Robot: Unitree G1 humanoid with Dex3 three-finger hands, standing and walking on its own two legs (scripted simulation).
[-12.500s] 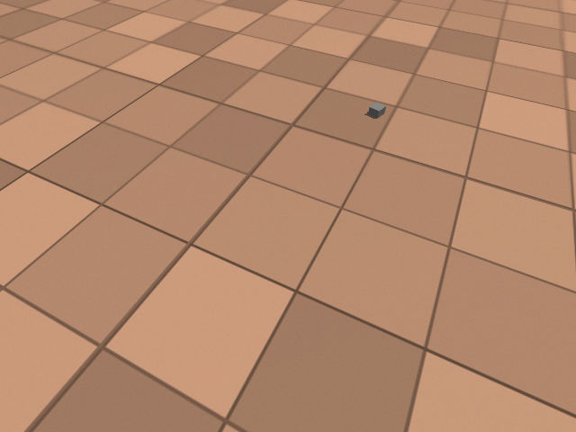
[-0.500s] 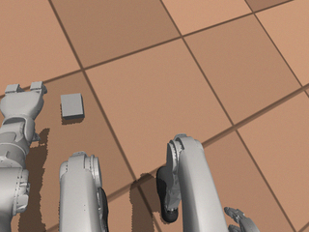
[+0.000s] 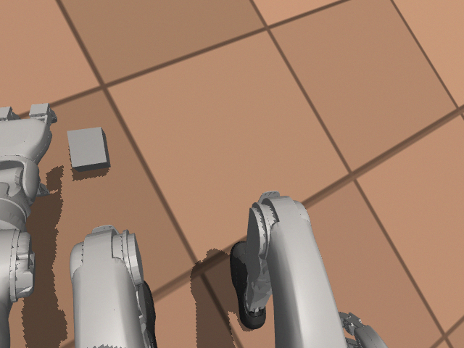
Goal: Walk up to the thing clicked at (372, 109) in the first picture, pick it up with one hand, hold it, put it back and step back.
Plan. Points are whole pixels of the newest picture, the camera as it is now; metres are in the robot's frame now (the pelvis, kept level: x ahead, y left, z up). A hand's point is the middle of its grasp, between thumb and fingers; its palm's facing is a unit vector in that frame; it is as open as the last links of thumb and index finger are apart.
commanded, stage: rise first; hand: left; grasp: from above
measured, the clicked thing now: (89, 149) +0.52 +0.19 -0.33
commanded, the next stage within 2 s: none
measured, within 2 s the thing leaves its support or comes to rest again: neither
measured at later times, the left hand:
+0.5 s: hand (43, 157) +0.47 +0.24 -0.20, palm faces -0.45 -0.03 -0.89, open 14.0 cm
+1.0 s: hand (49, 152) +0.48 +0.24 -0.21, palm faces -0.43 -0.04 -0.90, open 13.7 cm
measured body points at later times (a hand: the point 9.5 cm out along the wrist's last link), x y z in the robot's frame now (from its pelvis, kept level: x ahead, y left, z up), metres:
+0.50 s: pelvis +0.00 +0.01 -0.02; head +0.25 +0.05 +0.35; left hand +0.49 +0.24 -0.15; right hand +0.02 -0.27 -0.12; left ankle +0.07 +0.12 -0.32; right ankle +0.11 -0.14 -0.32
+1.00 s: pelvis +0.00 +0.01 -0.03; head +0.25 +0.06 +0.34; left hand +0.50 +0.24 -0.16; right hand +0.00 -0.27 -0.12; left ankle +0.07 +0.12 -0.32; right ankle +0.11 -0.14 -0.32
